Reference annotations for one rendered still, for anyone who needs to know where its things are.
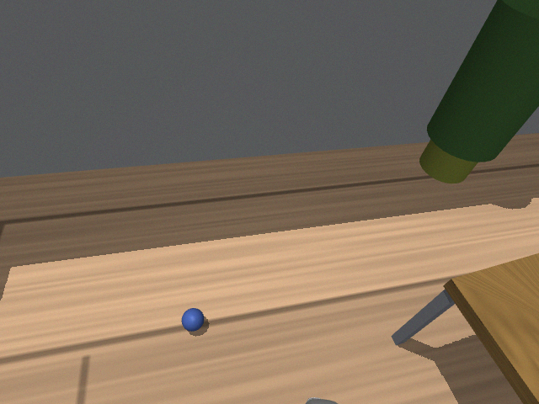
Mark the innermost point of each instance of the chair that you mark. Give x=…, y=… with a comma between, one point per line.
x=501, y=304

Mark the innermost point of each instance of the potted plant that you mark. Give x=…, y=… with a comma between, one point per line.
x=494, y=92

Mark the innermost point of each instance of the ball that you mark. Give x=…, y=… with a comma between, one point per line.
x=192, y=319

